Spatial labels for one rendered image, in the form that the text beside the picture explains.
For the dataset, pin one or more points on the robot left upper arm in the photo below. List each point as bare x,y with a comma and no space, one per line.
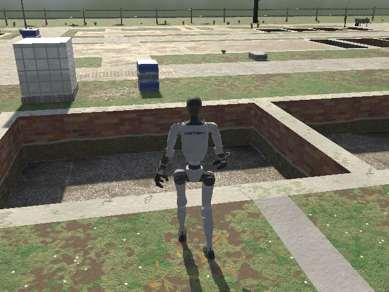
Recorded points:
175,128

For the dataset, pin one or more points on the robot left forearm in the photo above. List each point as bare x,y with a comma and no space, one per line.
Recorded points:
163,163

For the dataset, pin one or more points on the robot left thigh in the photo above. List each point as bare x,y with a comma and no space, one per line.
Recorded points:
180,182

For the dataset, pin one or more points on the left robot hand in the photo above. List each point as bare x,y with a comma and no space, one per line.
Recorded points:
158,179

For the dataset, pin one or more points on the robot head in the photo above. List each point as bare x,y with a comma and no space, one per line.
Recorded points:
194,105

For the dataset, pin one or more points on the robot right forearm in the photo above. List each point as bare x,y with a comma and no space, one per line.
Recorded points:
222,157

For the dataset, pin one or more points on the robot right upper arm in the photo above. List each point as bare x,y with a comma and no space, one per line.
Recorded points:
213,128

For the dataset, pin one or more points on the right robot hand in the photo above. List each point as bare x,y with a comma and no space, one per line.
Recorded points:
221,166

